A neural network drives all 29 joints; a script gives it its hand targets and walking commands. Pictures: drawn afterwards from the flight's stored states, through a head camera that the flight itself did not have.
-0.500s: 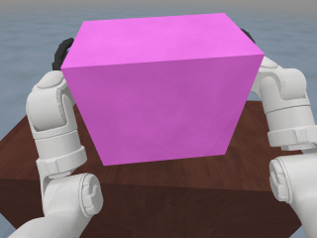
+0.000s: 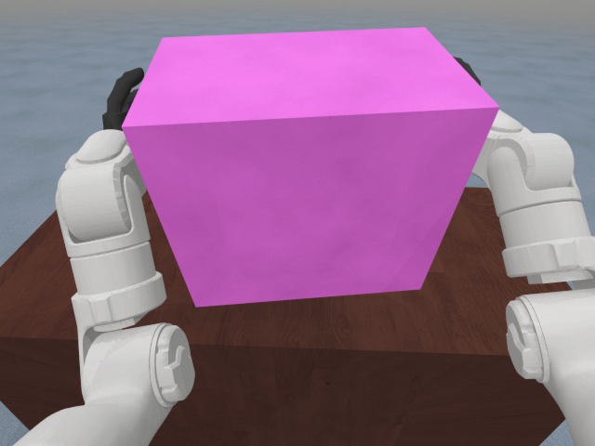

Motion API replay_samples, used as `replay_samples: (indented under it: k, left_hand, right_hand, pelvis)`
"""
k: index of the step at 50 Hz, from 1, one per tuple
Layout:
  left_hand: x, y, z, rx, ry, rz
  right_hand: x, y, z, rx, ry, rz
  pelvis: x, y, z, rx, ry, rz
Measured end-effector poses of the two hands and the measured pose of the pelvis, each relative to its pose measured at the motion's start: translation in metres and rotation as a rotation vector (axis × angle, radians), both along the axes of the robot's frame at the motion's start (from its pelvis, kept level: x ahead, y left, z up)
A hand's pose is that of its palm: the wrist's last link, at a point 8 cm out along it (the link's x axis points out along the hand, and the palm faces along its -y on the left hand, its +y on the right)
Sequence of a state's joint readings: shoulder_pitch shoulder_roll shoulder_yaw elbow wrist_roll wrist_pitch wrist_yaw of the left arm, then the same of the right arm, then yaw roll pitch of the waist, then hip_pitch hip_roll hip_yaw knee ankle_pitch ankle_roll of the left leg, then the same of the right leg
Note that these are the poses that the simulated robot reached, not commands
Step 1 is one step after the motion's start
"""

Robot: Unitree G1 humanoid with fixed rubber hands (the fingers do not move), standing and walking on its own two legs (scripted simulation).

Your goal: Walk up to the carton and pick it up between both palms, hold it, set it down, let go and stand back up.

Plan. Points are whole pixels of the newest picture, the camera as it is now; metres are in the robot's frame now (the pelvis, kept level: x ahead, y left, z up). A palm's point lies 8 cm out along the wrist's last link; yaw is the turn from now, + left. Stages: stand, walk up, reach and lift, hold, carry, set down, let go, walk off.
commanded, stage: hold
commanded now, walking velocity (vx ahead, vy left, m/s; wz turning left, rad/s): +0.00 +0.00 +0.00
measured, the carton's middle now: (303, 175) +0.33 +0.00 +0.26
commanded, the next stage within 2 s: none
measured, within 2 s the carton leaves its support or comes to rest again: neither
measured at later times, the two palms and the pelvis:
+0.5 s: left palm (125, 149) +0.35 +0.20 +0.29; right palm (441, 131) +0.37 -0.18 +0.29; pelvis -0.01 -0.01 +0.00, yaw +2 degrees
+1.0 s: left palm (119, 124) +0.34 +0.19 +0.32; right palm (465, 118) +0.34 -0.19 +0.32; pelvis -0.02 +0.01 +0.00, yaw +0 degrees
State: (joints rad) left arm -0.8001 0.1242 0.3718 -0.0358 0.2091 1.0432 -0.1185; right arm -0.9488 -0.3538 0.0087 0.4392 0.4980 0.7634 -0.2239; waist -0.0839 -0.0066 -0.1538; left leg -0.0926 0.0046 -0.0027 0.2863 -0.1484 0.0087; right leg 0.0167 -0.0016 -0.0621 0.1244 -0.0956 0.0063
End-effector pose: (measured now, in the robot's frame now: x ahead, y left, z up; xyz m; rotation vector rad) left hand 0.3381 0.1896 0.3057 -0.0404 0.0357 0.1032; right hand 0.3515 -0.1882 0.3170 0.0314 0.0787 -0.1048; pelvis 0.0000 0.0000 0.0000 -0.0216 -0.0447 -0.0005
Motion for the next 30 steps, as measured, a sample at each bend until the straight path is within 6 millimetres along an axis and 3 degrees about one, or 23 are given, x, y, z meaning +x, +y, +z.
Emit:
replay_samples:
  k: [7, 15, 24, 30]
  left_hand:
    - [0.025, -0.004, -0.015, 0.006, 0.111, -0.002]
    - [0.027, 0.007, -0.015, 0.031, 0.067, 0.016]
    - [0.018, 0.012, -0.019, 0.028, 0.063, 0.018]
    - [-0.004, 0.005, 0.001, 0.044, -0.038, 0.014]
  right_hand:
    - [0.023, -0.003, -0.022, -0.015, 0.106, -0.013]
    - [0.033, 0.007, -0.021, -0.043, 0.063, 0.015]
    - [0.026, 0.012, -0.023, -0.022, 0.063, 0.015]
    - [0.000, 0.006, -0.004, -0.029, -0.035, 0.008]
  pelvis:
    - [-0.007, -0.003, -0.001, 0.000, 0.021, -0.011]
    - [-0.005, -0.012, 0.000, -0.003, 0.049, 0.003]
    - [-0.006, -0.015, 0.000, -0.003, 0.039, 0.027]
    - [-0.006, -0.011, 0.000, -0.004, 0.016, 0.030]
